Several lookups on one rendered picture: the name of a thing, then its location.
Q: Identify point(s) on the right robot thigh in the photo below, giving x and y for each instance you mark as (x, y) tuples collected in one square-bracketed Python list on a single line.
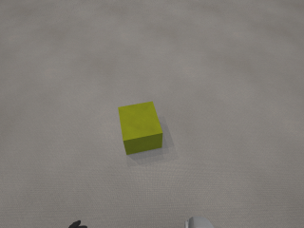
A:
[(198, 222)]

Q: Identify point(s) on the carton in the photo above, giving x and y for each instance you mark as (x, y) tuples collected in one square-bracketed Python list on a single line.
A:
[(141, 129)]

